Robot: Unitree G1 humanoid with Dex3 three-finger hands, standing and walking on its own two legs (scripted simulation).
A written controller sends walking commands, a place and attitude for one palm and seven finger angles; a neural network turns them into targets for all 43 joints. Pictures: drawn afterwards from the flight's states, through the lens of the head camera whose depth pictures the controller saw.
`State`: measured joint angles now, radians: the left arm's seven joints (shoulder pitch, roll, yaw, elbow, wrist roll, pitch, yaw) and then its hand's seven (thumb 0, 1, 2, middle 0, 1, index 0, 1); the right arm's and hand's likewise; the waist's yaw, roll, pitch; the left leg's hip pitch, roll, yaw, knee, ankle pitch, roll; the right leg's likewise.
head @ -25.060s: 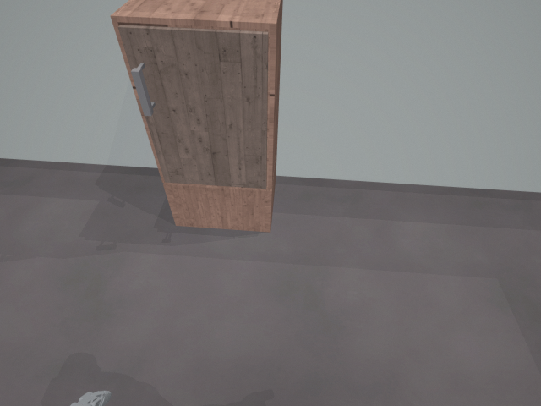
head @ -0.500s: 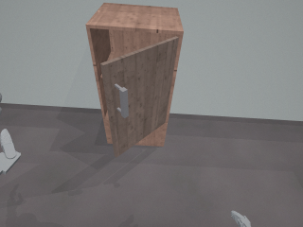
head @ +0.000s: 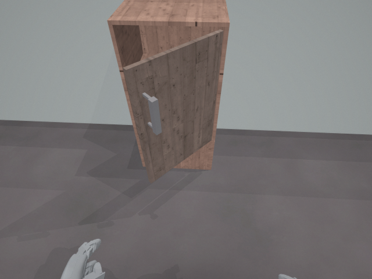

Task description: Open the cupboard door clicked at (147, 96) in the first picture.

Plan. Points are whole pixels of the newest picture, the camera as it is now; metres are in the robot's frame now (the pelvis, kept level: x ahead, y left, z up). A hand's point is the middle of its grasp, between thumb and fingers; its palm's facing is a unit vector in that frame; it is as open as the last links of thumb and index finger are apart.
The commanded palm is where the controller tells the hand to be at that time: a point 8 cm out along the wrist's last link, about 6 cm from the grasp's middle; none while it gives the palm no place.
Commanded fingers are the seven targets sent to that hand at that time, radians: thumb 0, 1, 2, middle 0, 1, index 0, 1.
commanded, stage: let the arm hang, fingers relaxed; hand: left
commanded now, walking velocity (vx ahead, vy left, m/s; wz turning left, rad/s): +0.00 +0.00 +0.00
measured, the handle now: (151, 113) +0.63 +0.13 -0.02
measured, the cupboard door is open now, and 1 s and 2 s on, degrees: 46 46 46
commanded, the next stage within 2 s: look to check the result in 0.88 s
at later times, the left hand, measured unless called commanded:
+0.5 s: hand out of the picture +0.04 +0.23 -0.14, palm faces +0.04 -0.94 -0.33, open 7.3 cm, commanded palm none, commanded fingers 0.00 0.90 0.90 -0.20 -0.30 -0.20 -0.30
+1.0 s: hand out of the picture +0.11 +0.24 -0.13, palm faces +0.00 -0.95 -0.33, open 7.3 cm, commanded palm none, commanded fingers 0.00 0.90 0.90 -0.20 -0.30 -0.20 -0.30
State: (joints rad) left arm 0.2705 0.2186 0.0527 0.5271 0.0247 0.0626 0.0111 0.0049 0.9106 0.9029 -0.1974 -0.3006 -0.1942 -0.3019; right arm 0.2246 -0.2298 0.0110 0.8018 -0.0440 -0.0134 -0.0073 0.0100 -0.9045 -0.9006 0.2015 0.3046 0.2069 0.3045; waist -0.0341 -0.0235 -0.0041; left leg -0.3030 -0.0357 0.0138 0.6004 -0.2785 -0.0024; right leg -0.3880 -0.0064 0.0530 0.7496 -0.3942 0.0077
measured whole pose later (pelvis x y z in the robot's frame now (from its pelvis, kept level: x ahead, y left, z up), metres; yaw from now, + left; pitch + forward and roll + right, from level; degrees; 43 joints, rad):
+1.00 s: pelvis +0.02 +0.00 +0.02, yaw +1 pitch -2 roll +0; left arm 0.08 0.30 0.02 1.12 0.01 -0.01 0.01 0.00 0.91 0.90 -0.20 -0.30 -0.20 -0.30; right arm 0.11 -0.31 -0.01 1.11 -0.02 0.00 -0.01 0.01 -0.91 -0.90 0.20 0.30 0.21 0.30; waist -0.01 0.02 0.07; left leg -0.13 -0.01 -0.03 0.34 -0.18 0.00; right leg -0.17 0.02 0.03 0.36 -0.16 -0.02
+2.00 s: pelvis +0.04 -0.03 +0.00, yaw -10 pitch -1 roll +3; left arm 0.18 0.23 0.06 0.96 0.02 0.05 -0.02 0.00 0.91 0.90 -0.20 -0.30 -0.20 -0.30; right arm 0.19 -0.22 -0.04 1.00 -0.03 0.05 -0.03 0.00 -0.90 -0.90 0.20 0.30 0.21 0.30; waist 0.02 0.01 0.11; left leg -0.20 0.07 0.13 0.63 -0.39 -0.04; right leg -0.31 0.02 0.04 0.67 -0.31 -0.03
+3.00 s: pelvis +0.07 -0.05 +0.01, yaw -47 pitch +2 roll +1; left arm 0.17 0.26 0.06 0.89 0.02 0.06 -0.01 0.00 0.91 0.90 -0.20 -0.30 -0.20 -0.30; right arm 0.19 -0.26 -0.05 0.88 -0.01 0.03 -0.02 0.01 -0.91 -0.90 0.20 0.30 0.20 0.30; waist -0.02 -0.06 0.10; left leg -0.38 0.05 0.06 0.75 -0.40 -0.07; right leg -0.34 0.01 0.13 0.59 -0.28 0.02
